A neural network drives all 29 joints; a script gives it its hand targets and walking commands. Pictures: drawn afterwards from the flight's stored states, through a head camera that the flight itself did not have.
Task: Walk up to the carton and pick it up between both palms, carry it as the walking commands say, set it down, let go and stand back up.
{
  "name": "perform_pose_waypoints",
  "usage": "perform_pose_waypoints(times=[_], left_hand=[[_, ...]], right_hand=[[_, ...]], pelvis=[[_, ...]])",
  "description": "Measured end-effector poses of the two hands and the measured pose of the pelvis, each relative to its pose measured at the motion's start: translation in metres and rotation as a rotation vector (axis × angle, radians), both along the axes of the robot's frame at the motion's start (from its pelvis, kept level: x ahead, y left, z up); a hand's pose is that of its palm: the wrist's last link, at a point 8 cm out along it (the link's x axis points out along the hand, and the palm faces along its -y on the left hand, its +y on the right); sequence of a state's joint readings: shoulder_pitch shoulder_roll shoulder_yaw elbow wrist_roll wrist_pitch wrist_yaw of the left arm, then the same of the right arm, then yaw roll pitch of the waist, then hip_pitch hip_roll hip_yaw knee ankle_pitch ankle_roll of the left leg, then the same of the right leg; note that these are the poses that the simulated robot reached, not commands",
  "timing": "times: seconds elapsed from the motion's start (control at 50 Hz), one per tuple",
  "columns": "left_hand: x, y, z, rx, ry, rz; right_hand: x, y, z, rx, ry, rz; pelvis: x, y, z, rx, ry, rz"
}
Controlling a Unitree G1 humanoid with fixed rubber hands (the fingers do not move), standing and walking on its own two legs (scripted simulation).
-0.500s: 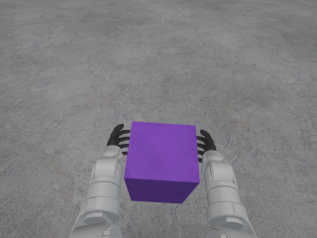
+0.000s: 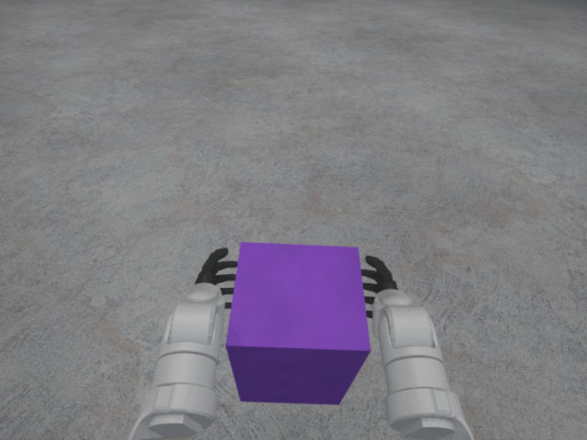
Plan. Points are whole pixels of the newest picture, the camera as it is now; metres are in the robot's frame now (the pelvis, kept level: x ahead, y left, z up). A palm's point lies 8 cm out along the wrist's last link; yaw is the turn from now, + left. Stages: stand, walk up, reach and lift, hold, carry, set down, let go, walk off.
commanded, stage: reach and lift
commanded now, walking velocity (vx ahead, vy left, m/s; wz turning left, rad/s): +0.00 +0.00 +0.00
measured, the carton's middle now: (294, 330) +0.29 +0.00 -0.03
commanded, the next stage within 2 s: hold in 1.02 s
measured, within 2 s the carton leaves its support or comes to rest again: neither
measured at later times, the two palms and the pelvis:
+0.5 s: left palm (197, 308) +0.28 +0.14 +0.05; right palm (380, 311) +0.28 -0.12 +0.05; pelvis -0.02 +0.00 +0.00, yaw +0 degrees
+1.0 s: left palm (202, 308) +0.28 +0.13 +0.06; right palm (387, 314) +0.28 -0.13 +0.05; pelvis -0.02 +0.00 +0.00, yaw +0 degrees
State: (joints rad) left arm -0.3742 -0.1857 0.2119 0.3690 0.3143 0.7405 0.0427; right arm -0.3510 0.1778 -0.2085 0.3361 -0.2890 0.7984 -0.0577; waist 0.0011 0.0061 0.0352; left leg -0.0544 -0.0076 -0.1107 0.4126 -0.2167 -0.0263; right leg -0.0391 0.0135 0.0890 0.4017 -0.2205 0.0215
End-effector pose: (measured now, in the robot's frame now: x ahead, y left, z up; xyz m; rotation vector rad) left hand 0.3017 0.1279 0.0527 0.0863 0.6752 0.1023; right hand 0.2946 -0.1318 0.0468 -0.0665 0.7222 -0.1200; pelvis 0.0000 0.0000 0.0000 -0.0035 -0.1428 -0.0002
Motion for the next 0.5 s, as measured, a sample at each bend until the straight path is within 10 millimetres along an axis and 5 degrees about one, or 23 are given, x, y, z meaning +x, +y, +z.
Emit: perform_pose_waypoints(times=[0.5], left_hand=[[-0.019, 0.011, -0.003, -0.014, -0.005, 0.032]], right_hand=[[-0.013, 0.011, -0.002, -0.003, -0.016, 0.022]], pelvis=[[-0.018, 0.003, -0.003, -0.003, -0.009, 0.002]])
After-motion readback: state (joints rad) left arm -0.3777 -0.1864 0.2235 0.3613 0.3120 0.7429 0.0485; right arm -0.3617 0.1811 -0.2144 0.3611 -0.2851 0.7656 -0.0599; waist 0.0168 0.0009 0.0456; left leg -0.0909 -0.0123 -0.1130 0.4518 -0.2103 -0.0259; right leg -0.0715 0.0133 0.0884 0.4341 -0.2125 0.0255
